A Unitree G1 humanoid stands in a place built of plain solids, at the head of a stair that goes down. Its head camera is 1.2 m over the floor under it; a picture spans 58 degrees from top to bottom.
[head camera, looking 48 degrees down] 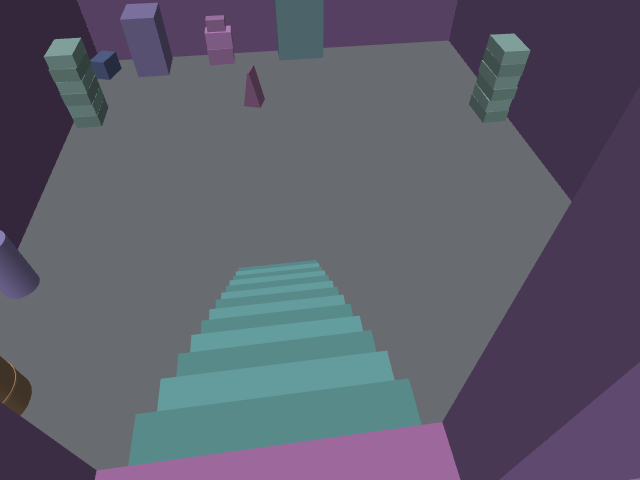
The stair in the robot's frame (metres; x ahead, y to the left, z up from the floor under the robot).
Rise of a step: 0.21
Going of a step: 0.22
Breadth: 0.90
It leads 8 degrees to the left of straight ahead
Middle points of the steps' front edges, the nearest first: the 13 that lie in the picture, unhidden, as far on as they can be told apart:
0.36 0.12 0.00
0.57 0.14 -0.20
0.78 0.17 -0.41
1.00 0.20 -0.62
1.21 0.23 -0.82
1.42 0.26 -1.03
1.64 0.29 -1.24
1.85 0.32 -1.45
2.06 0.34 -1.65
2.28 0.37 -1.86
2.49 0.40 -2.07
2.70 0.43 -2.27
2.92 0.46 -2.48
